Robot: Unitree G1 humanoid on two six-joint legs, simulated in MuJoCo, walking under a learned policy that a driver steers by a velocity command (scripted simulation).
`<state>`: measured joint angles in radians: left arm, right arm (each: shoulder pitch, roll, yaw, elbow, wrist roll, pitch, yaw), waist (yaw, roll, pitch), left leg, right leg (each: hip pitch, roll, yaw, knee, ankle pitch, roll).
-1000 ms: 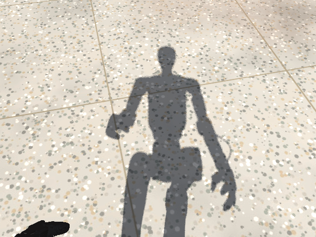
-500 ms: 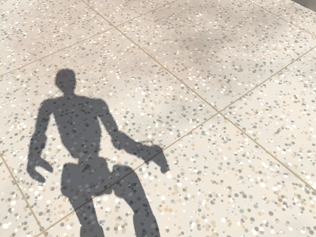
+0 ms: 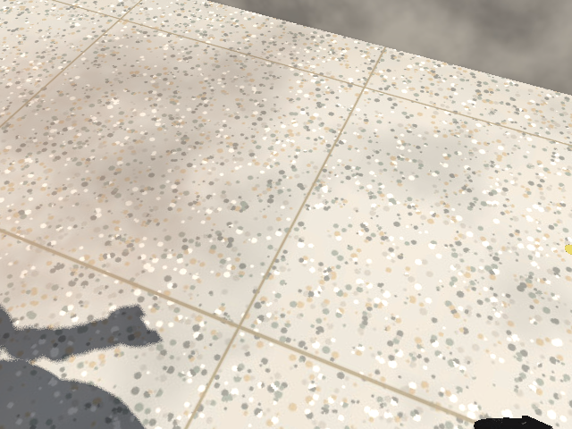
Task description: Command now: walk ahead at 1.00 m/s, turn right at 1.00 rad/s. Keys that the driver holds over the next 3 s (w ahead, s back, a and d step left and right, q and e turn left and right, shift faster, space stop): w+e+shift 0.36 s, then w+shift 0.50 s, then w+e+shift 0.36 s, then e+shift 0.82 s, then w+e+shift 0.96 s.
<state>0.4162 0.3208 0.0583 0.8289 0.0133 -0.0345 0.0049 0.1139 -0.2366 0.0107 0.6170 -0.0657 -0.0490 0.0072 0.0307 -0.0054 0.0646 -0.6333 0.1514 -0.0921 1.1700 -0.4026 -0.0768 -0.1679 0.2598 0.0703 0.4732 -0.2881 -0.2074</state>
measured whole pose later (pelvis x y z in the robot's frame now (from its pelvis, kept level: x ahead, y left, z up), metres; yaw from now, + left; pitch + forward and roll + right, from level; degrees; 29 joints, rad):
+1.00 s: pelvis +0.89 -0.22 +0.00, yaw -36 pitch +2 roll -1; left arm 0.52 0.30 0.04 0.95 -0.01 -0.11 -0.01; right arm 0.00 -0.29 0.01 0.64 -0.03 -0.05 0.05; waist 0.11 0.01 0.04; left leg -0.70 0.10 0.03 0.60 0.08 0.04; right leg 0.24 0.13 0.10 0.10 -0.36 -0.13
